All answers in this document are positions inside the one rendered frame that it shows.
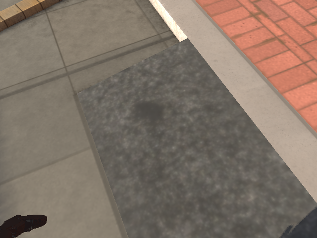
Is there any robot left hand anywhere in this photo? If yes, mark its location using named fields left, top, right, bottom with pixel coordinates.
left=0, top=214, right=48, bottom=238

